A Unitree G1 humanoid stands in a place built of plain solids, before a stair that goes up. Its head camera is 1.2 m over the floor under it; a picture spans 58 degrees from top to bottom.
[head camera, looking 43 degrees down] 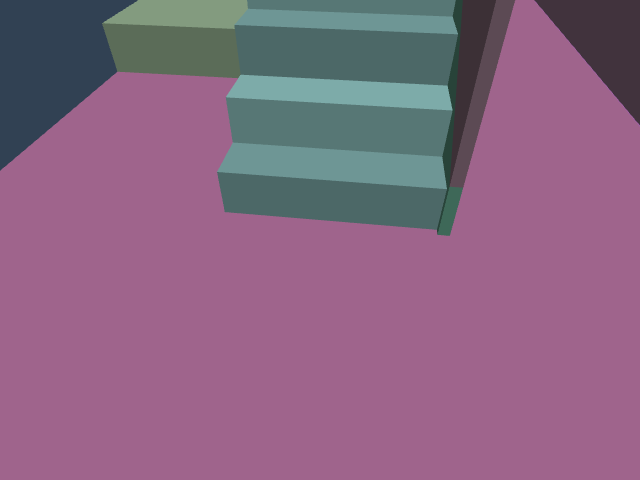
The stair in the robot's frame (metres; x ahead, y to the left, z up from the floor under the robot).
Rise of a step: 0.21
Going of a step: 0.23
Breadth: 0.91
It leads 7 degrees to the right of straight ahead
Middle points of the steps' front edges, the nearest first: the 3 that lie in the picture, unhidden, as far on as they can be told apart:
1.41 -0.04 0.21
1.64 -0.07 0.42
1.87 -0.10 0.63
